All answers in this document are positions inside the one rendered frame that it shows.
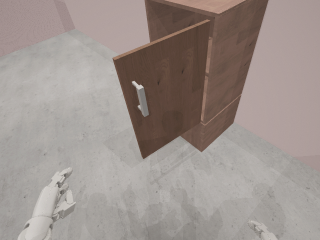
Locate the robot left hand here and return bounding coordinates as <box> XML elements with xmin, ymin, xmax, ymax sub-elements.
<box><xmin>32</xmin><ymin>167</ymin><xmax>76</xmax><ymax>223</ymax></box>

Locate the handle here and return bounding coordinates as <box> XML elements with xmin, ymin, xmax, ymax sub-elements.
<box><xmin>132</xmin><ymin>81</ymin><xmax>149</xmax><ymax>117</ymax></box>

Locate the robot right hand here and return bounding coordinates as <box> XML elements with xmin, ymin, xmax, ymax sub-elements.
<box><xmin>247</xmin><ymin>220</ymin><xmax>278</xmax><ymax>240</ymax></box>

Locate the cupboard door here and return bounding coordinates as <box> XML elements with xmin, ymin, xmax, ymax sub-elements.
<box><xmin>112</xmin><ymin>19</ymin><xmax>211</xmax><ymax>159</ymax></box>

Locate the robot left forearm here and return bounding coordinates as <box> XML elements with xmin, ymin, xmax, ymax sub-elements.
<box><xmin>17</xmin><ymin>216</ymin><xmax>54</xmax><ymax>240</ymax></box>

